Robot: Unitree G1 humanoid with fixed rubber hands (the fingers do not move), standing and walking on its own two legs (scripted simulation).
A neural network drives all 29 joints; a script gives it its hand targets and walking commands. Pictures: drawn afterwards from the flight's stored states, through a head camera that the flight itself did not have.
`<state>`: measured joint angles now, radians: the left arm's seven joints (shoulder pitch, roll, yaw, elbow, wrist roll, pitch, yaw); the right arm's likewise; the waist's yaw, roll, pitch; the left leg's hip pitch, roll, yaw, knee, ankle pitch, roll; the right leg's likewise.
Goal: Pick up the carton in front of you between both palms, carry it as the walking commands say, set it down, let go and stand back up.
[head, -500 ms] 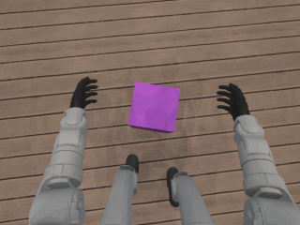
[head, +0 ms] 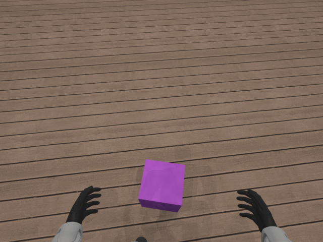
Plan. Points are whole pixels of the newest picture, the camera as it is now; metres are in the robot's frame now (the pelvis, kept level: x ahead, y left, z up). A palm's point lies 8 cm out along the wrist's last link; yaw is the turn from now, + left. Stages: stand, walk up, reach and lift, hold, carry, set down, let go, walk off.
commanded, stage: let go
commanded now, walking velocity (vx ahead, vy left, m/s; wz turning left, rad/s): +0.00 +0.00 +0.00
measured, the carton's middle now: (162, 187) +0.40 +0.01 -0.65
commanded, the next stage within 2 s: stand in 0.50 s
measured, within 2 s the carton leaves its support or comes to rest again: neither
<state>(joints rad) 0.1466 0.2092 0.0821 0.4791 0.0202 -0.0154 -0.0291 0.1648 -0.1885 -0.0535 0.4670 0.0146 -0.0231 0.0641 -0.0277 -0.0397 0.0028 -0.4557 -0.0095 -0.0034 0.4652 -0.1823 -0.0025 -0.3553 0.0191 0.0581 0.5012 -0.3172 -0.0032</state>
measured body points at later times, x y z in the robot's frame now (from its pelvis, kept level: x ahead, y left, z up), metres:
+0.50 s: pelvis +0.00 +0.01 +0.00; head +0.02 +0.01 +0.45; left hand +0.17 +0.24 -0.08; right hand +0.18 -0.23 -0.06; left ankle +0.02 +0.12 -0.74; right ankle -0.05 -0.12 -0.74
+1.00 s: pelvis +0.02 +0.01 +0.00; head +0.02 +0.02 +0.45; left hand +0.15 +0.30 -0.10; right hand +0.16 -0.28 -0.09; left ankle +0.02 +0.12 -0.74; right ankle -0.05 -0.12 -0.74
